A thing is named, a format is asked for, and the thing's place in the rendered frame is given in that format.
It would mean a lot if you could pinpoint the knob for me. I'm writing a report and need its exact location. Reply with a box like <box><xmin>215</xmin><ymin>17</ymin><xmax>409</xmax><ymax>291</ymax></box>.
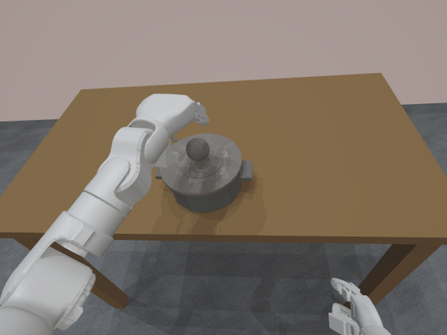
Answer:
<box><xmin>186</xmin><ymin>137</ymin><xmax>210</xmax><ymax>161</ymax></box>

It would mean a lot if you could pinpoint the right robot hand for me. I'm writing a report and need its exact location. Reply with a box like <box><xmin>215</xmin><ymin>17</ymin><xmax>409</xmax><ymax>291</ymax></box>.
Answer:
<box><xmin>328</xmin><ymin>278</ymin><xmax>383</xmax><ymax>335</ymax></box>

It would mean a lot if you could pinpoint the lid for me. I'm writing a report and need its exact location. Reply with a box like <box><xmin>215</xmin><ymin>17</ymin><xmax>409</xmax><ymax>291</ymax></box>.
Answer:
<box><xmin>160</xmin><ymin>133</ymin><xmax>242</xmax><ymax>197</ymax></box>

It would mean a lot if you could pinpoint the table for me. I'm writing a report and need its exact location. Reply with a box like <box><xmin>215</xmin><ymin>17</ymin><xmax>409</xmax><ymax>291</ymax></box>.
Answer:
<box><xmin>0</xmin><ymin>73</ymin><xmax>447</xmax><ymax>310</ymax></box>

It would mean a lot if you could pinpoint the robot left forearm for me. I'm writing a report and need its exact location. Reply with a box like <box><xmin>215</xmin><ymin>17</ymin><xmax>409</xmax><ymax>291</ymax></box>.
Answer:
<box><xmin>0</xmin><ymin>116</ymin><xmax>169</xmax><ymax>305</ymax></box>

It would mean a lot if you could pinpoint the pot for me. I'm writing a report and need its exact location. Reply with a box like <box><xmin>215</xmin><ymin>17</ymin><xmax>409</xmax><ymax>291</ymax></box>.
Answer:
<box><xmin>155</xmin><ymin>161</ymin><xmax>253</xmax><ymax>213</ymax></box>

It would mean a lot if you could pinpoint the robot left upper arm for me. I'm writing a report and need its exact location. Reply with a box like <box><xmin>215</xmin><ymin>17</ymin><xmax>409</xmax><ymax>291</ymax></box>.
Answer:
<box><xmin>0</xmin><ymin>246</ymin><xmax>96</xmax><ymax>335</ymax></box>

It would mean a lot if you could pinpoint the left robot hand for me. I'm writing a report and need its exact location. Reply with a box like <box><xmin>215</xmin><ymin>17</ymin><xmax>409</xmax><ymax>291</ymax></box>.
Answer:
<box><xmin>136</xmin><ymin>94</ymin><xmax>210</xmax><ymax>168</ymax></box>

